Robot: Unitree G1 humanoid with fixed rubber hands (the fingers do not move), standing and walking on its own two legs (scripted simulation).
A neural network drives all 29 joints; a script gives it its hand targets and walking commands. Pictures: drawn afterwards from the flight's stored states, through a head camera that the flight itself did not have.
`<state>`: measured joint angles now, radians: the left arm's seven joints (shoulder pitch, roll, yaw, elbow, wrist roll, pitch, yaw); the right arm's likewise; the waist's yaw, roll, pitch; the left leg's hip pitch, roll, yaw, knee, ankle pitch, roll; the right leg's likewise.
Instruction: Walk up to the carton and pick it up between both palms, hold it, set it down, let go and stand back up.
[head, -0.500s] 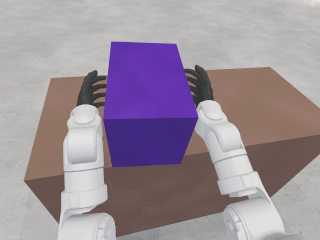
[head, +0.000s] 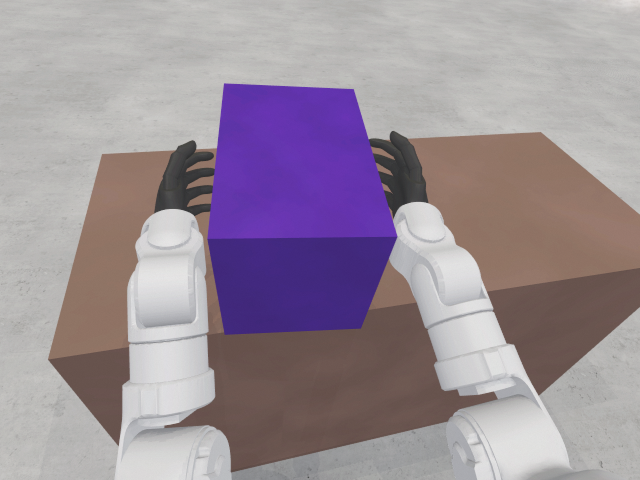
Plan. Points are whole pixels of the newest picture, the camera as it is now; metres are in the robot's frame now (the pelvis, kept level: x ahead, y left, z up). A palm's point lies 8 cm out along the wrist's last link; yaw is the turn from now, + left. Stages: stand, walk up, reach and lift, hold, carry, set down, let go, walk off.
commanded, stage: hold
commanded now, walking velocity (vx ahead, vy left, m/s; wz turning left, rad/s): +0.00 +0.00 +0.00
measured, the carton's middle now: (292, 205) +0.39 +0.02 +0.16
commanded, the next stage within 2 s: none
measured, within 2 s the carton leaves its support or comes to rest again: neither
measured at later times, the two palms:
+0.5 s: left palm (190, 208) +0.35 +0.14 +0.19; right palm (416, 208) +0.35 -0.12 +0.19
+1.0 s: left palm (188, 208) +0.35 +0.14 +0.19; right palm (416, 208) +0.35 -0.12 +0.19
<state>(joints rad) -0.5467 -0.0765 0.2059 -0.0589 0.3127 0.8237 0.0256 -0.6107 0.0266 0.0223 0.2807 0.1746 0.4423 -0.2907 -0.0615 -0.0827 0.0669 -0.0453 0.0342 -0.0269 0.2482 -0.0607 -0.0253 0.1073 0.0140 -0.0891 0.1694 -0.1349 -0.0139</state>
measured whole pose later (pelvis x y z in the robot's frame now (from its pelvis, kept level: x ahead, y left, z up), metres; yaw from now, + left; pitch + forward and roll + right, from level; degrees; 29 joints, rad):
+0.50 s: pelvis +0.01 +0.00 +0.00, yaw +0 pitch -8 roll +0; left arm -0.51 -0.09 0.18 -0.15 0.33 0.85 0.01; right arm -0.55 0.01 0.06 0.20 0.21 0.43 -0.32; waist -0.08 -0.08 0.09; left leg -0.02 0.03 -0.02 0.22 -0.06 -0.03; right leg 0.13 0.01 -0.09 0.16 -0.14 -0.02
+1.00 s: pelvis +0.01 +0.00 +0.00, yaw +0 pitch -8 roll -1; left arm -0.53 -0.08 0.18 -0.14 0.32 0.86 0.00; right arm -0.55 0.02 0.05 0.19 0.20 0.44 -0.33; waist -0.08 -0.09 0.09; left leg -0.03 0.03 -0.02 0.22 -0.06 -0.03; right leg 0.12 0.01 -0.09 0.17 -0.14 -0.02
